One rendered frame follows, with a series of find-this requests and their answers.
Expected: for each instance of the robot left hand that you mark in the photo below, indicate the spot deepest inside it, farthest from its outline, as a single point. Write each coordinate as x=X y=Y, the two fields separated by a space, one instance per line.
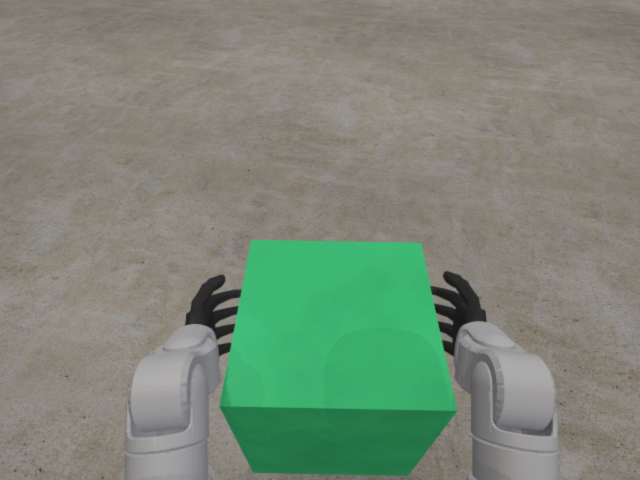
x=202 y=307

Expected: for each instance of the robot right forearm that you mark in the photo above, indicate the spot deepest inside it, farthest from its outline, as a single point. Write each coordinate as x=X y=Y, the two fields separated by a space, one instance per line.
x=513 y=406

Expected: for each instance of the robot left forearm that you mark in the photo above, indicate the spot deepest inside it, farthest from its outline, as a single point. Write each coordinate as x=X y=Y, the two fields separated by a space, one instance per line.
x=167 y=408

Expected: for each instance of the robot right hand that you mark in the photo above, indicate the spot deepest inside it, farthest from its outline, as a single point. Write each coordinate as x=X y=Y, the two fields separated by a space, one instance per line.
x=467 y=307

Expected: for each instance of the carton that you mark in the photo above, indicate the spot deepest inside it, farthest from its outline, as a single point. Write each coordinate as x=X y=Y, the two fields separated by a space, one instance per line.
x=337 y=364

